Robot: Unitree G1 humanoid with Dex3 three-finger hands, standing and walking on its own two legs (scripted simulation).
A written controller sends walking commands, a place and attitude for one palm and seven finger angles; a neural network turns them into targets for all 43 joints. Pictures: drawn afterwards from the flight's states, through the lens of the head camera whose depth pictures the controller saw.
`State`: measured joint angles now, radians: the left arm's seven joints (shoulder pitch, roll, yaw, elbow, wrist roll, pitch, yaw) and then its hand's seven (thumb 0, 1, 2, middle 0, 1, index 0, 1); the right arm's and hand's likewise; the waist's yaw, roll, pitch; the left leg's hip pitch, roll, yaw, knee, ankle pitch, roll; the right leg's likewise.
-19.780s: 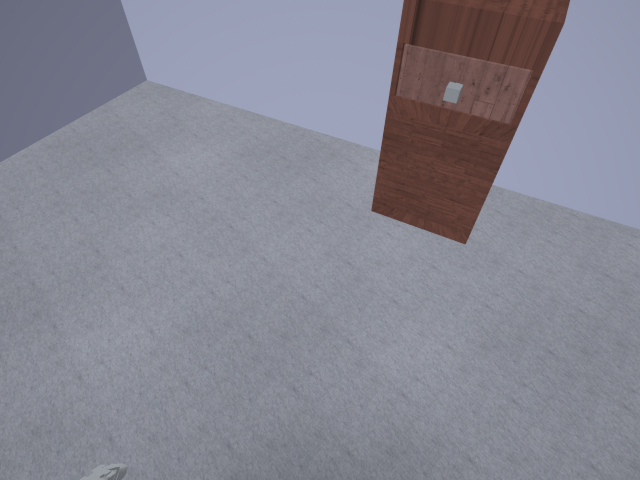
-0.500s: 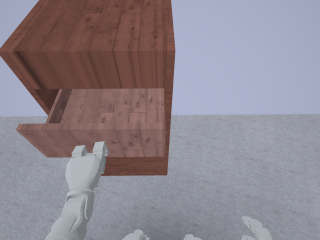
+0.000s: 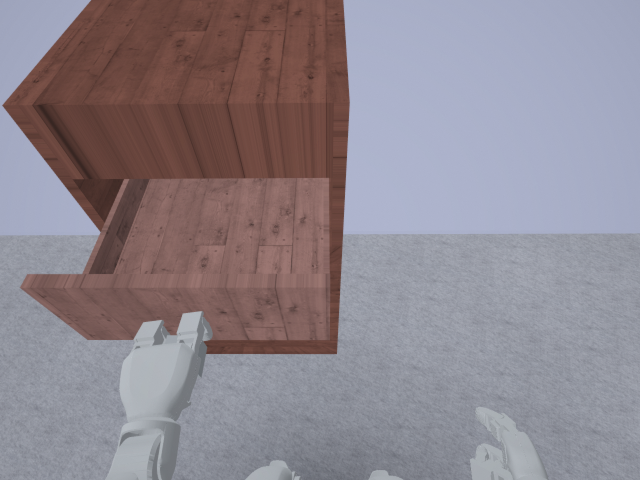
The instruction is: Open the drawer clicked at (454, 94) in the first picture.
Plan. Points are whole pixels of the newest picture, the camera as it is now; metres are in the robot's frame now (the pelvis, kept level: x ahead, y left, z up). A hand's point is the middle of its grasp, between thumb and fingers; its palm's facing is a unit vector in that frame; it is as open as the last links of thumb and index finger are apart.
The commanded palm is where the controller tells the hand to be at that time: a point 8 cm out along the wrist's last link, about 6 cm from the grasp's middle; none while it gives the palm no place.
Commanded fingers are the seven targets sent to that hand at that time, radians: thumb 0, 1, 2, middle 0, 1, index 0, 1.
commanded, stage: pull the drawer open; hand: left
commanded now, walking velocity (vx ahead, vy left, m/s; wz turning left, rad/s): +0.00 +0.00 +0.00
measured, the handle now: (187, 342) +0.30 +0.20 -0.04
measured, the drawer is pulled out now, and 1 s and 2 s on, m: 0.19 0.30 0.30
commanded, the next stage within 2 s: open the thumb to release the handle in 1.16 s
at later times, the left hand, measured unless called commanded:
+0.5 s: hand (169, 437) +0.19 +0.20 -0.05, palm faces -0.04 -0.12 -0.99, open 7.9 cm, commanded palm +0.15 +0.20 +0.01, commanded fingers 0.00 0.90 0.90 -0.40 -1.35 -0.40 -1.35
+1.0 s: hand out of the picture +0.13 +0.20 -0.05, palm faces -0.10 -0.14 -0.98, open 8.0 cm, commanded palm +0.09 +0.20 +0.01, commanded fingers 0.00 0.90 0.90 -0.40 -1.35 -0.40 -1.35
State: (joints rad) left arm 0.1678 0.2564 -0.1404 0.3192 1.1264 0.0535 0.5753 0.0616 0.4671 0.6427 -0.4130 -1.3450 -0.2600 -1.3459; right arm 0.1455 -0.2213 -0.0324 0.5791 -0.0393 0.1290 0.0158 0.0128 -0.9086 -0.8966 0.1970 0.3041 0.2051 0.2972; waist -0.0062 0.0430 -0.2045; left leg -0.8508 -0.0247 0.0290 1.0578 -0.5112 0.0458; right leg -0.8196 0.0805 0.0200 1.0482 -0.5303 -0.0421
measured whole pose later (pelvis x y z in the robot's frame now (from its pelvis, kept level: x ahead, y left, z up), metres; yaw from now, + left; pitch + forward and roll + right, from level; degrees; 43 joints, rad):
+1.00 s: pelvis -0.01 -0.02 -0.03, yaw +1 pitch +19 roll +1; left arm 0.65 0.30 -0.06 -0.06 1.11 -0.14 0.56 0.09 0.51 0.61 -0.41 -1.34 -0.21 -1.35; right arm 0.12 -0.22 0.00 0.48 -0.09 0.10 0.06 0.02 -0.91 -0.90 0.20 0.30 0.20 0.30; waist 0.05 0.03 -0.23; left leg -0.97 -0.03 0.03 1.20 -0.57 0.03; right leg -0.95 0.08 0.01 1.22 -0.60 -0.07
